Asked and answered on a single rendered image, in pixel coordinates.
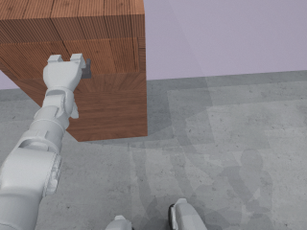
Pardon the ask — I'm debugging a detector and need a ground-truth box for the left robot hand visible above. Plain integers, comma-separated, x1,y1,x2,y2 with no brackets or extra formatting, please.
43,53,86,119

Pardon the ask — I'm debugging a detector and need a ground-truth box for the drawer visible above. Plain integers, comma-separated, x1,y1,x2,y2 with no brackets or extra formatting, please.
0,37,139,80

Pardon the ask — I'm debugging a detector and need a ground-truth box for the cabinet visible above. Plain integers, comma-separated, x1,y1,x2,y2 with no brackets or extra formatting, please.
0,0,148,142

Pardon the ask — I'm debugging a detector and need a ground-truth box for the left robot shin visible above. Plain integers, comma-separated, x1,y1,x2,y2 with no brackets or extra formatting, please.
114,216,125,220

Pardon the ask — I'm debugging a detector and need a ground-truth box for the right robot shin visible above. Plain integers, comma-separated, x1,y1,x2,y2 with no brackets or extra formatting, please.
173,198,187,230

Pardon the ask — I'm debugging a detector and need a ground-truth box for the handle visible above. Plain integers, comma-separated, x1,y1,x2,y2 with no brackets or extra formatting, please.
81,58,92,79

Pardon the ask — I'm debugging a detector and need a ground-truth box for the robot left forearm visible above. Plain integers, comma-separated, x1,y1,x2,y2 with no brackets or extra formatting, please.
0,86,75,188

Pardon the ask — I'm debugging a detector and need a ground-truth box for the robot shin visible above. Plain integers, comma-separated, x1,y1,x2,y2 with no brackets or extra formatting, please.
173,198,187,230
114,216,125,220

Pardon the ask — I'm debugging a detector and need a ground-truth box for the robot left upper arm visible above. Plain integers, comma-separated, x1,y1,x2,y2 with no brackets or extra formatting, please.
0,148,62,230

